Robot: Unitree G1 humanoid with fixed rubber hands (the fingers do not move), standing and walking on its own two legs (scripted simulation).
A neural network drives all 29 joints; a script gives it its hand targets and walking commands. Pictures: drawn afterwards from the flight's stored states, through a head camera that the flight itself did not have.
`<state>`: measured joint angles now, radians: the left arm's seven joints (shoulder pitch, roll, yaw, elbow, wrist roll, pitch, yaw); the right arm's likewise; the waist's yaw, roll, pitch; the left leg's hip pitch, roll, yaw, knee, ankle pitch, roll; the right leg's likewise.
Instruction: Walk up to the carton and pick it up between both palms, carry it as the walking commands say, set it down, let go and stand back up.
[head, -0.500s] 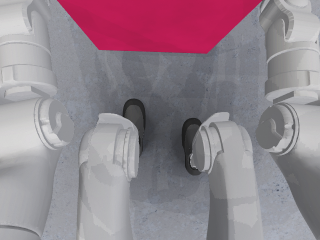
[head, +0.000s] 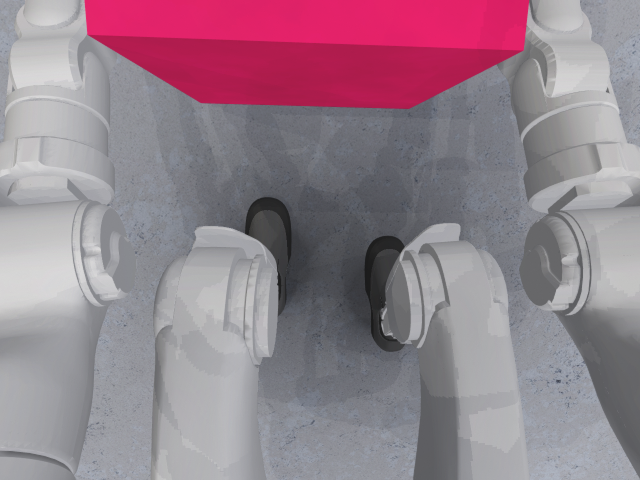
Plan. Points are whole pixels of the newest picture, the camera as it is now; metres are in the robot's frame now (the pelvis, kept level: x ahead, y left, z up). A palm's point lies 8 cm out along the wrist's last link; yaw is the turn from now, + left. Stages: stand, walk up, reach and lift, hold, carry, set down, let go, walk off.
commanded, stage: set down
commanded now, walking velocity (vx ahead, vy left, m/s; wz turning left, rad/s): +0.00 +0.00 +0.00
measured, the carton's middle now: out of the picture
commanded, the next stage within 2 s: let go in 1.64 s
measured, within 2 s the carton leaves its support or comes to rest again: rests again in 0.06 s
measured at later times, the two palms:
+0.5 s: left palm out of the picture +0.52 +0.29 -0.17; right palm out of the picture +0.55 -0.16 -0.16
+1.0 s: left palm out of the picture +0.54 +0.31 -0.02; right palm out of the picture +0.56 -0.16 -0.02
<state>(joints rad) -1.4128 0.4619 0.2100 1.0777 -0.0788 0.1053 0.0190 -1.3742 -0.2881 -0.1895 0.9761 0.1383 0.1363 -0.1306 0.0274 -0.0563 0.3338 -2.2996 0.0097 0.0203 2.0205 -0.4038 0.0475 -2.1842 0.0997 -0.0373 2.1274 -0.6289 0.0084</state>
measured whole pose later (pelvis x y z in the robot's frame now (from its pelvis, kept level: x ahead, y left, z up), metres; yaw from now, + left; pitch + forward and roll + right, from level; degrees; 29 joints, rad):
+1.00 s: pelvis +0.00 +0.01 +0.08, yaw +0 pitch +26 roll -4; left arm -1.37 0.62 0.22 0.84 -0.18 0.31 -0.04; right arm -1.34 -0.36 -0.23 0.70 0.20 0.37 -0.12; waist 0.03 -0.03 0.52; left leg -1.84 0.01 0.00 1.85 -0.46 0.05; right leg -1.72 0.11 -0.04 1.90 -0.64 0.00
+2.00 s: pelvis +0.08 +0.02 +0.29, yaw +2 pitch +32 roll -4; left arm -0.76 0.39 0.17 0.79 -0.10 0.22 -0.05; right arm -0.72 -0.36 -0.20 0.77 0.09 0.21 0.04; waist 0.03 0.02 0.01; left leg -1.27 -0.03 -0.05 1.00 -0.28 0.04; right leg -1.14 0.06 -0.03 0.99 -0.41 0.00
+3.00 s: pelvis +0.11 +0.01 +0.37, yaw +5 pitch -7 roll -1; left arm 0.18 0.25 0.02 0.47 -0.05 0.16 -0.08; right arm 0.18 -0.24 -0.02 0.53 0.03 0.13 0.05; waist 0.03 -0.03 0.11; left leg -0.21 -0.05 -0.04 0.57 -0.23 0.02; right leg -0.08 0.03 -0.01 0.54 -0.34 -0.02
